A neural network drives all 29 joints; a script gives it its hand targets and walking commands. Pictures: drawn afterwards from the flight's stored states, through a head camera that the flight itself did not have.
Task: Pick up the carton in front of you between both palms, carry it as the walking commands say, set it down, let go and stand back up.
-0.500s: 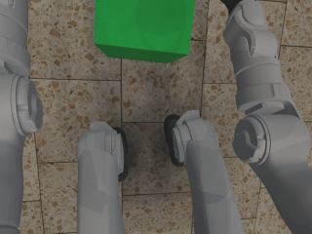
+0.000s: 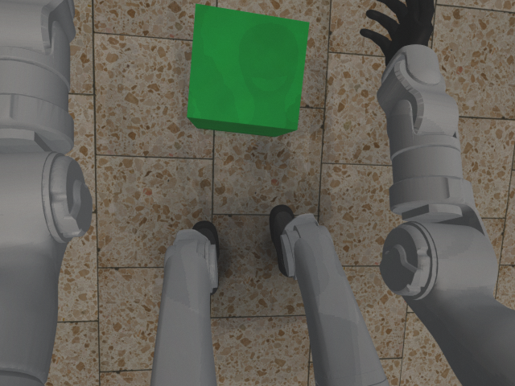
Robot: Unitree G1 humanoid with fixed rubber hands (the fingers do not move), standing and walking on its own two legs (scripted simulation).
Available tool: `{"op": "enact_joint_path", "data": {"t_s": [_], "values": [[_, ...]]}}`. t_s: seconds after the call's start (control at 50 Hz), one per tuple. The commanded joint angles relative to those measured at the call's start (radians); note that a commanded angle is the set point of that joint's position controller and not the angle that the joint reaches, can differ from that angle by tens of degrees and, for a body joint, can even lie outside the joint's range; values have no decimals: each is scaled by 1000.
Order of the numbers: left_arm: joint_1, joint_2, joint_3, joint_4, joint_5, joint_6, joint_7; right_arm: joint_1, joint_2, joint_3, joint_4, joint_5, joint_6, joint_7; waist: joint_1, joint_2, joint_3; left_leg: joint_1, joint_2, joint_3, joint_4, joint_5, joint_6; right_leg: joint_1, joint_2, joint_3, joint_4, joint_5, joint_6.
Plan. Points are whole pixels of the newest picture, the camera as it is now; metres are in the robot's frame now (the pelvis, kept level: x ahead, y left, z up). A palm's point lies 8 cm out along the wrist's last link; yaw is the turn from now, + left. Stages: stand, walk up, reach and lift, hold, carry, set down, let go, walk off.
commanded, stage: set down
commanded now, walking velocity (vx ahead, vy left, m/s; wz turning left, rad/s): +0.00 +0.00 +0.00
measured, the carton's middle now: (243, 84) +0.54 -0.03 -0.45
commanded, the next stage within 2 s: let go in 0.14 s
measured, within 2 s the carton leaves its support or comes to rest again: neither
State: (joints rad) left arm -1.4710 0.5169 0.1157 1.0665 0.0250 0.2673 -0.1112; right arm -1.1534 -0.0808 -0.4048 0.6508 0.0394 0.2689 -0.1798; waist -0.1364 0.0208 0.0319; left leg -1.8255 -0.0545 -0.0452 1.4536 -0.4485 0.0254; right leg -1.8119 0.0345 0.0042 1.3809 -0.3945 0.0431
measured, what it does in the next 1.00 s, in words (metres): rises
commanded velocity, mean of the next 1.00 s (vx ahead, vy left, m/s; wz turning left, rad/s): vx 0.00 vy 0.00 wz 0.00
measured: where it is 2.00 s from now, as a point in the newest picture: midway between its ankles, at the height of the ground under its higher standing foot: (247, 261)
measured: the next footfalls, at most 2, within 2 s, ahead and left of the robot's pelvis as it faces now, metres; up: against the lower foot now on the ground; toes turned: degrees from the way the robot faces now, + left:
none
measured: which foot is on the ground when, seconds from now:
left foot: down 0.00-1.00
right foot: down 0.00-1.00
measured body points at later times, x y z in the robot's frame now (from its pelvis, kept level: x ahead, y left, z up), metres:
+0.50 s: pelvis +0.04 -0.01 +0.12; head +0.31 +0.02 +0.47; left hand +0.49 +0.21 -0.01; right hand +0.45 -0.21 +0.00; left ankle +0.07 +0.10 -0.54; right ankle +0.10 -0.13 -0.54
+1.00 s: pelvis +0.10 -0.02 +0.19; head +0.20 +0.00 +0.63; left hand +0.34 +0.21 +0.09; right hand +0.29 -0.25 +0.11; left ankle +0.07 +0.10 -0.54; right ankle +0.10 -0.13 -0.54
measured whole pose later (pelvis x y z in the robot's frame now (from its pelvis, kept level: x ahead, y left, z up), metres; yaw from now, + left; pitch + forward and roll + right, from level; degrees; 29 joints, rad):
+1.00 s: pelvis +0.10 -0.02 +0.19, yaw +2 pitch +12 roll +0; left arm 0.00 0.20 0.12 0.56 0.03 0.01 -0.01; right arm 0.17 -0.20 -0.02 0.41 0.04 0.02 0.07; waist -0.08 -0.04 0.00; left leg -0.45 -0.02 -0.05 0.56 -0.30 0.00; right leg -0.48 0.03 0.04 0.56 -0.28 -0.01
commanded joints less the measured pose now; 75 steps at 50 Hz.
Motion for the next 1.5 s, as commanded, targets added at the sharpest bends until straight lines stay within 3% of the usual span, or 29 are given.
{"op": "enact_joint_path", "data": {"t_s": [0.0, 0.12, 0.2, 0.3, 0.36, 0.46, 0.56, 0.66, 0.82, 0.9, 1.06, 1.14, 1.34, 1.38, 1.4, 1.42, 1.48], "values": [[-272, 97, 41, -99, 26, -28, -3, -170, -89, -16, -118, -25, -26, 11, -30, 174, -1094, 799, -18, 12, -187, 442, -34, 496, 48, -107, -146, 351, 36], [-234, 63, 78, -81, 64, -45, -11, -127, -60, -44, -107, -63, -37, 31, -32, 161, -1036, 860, -15, 4, -310, 462, -38, 575, 42, -101, -265, 373, 40], [-138, 24, 128, -97, 115, -60, -1, -46, -47, -41, -111, -98, -55, 59, -7, 155, -1069, 955, -14, 0, -378, 543, -44, 642, 41, -99, -329, 413, 35], [103, -85, 183, -236, 152, -75, 64, 172, -79, -1, -162, -142, -95, 121, 14, 149, -1172, 1193, -8, -28, -442, 757, -53, 699, 43, -95, -404, 485, 17], [276, -162, 184, -356, 141, -85, 118, 303, -128, 47, -199, -157, -117, 174, 15, 124, -1169, 1272, 1, -42, -489, 798, -56, 753, 40, -86, -448, 493, 0], [481, -213, 145, -509, 97, -117, 160, 476, -166, 132, -213, -131, -141, 238, 20, 79, -1000, 1179, -4, -14, -609, 562, -54, 970, 20, -53, -521, 454, -22], [707, -222, 117, -540, 74, -155, 146, 685, -160, 207, -189, -84, -166, 271, 33, 51, -801, 1101, -5, 16, -704, 357, -46, 1162, -6, -11, -598, 391, -22], [933, -226, 97, -517, 55, -198, 130, 866, -156, 263, -210, -47, -204, 267, 45, 9, -661, 1119, 0, 23, -764, 311, -37, 1312, -18, 19, -667, 415, -16], [1256, -218, 62, -555, 27, -263, 114, 1161, -184, 336, -311, -17, -255, 249, 59, -44, -506, 1281, 1, 19, -860, 357, -23, 1545, -23, 40, -757, 552, -4], [1385, -220, 38, -591, 13, -278, 110, 1265, -198, 357, -342, -1, -263, 246, 72, -32, -402, 1415, 5, 18, -919, 411, -24, 1597, -17, 37, -812, 576, 0], [1585, -231, -16, -648, -3, -263, 88, 1352, -225, 362, -323, 1, -253, 250, 119, 17, -207, 1629, 18, 14, -1025, 495, -44, 1655, -1, 19, -931, 505, -11], [1641, -232, -40, -679, -15, -237, 72, 1369, -235, 346, -307, -15, -230, 250, 129, 9, -130, 1680, 24, 12, -1056, 493, -47, 1681, 7, 13, -961, 454, -21], [1638, -219, -60, -743, -30, -166, 42, 1351, -234, 323, -303, -52, -159, 250, 117, -35, 6, 1697, 29, 18, -1090, 372, -37, 1724, 13, 2, -985, 339, -29], [1640, -219, -57, -747, -25, -155, 42, 1344, -234, 323, -307, -54, -148, 253, 121, -26, 15, 1692, 29, 20, -1090, 359, -37, 1737, 12, 1, -983, 326, -31], [1688, -214, -59, -693, -35, -183, 61, 1295, -263, 322, -371, -67, -98, 225, 135, -31, -38, 1740, 34, 9, -1063, 432, -40, 1723, 32, -7, -953, 312, -21], [1681, -218, -59, -703, -29, -187, 72, 1324, -253, 330, -360, -66, -85, 215, 137, -12, -25, 1727, 32, 12, -1051, 454, -46, 1716, 29, -7, -949, 303, -24], [1668, -214, -66, -708, -34, -181, 78, 1322, -247, 347, -367, -60, -62, 204, 136, -2, -6, 1712, 33, 15, -1051, 423, -42, 1701, 28, -3, -948, 290, -26]]}}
